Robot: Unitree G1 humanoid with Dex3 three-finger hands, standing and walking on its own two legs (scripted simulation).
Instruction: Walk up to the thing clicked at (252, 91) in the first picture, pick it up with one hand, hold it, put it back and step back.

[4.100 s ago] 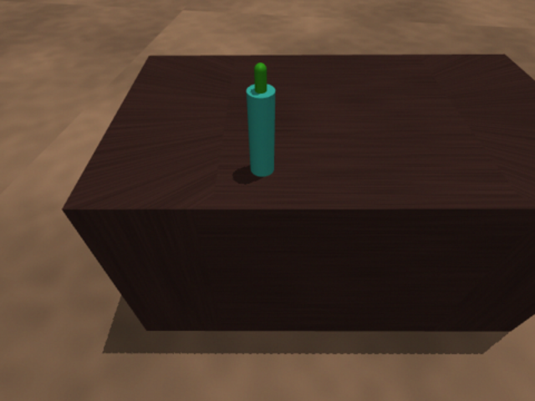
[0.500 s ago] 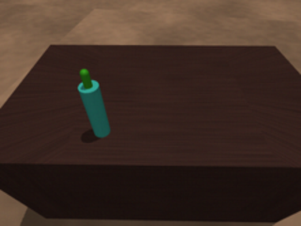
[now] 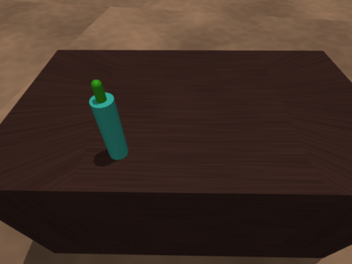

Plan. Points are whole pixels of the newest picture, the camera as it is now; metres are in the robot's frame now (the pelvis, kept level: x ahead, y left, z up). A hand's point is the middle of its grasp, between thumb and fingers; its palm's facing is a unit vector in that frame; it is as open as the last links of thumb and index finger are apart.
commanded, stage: stand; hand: left
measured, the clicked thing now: (109, 122) +0.47 +0.20 +0.05
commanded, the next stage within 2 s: rise first in 1.86 s
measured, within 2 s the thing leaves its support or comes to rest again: neither
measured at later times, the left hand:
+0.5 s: hand out of the picture +0.07 +0.25 -0.16, palm faces -0.03 -0.94 -0.34, open 7.4 cm
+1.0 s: hand out of the picture +0.06 +0.25 -0.16, palm faces -0.03 -0.94 -0.34, open 7.4 cm
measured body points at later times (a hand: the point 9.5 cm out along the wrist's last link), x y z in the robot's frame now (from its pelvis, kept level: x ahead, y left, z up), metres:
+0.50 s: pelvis +0.00 +0.00 +0.00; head +0.01 +0.00 +0.45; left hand +0.07 +0.30 -0.13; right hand +0.08 -0.30 -0.13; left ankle +0.01 +0.14 -0.75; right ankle -0.01 -0.14 -0.75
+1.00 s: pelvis +0.00 +0.00 +0.00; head +0.02 +0.00 +0.45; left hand +0.07 +0.30 -0.13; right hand +0.07 -0.30 -0.13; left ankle +0.01 +0.14 -0.75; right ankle -0.01 -0.14 -0.75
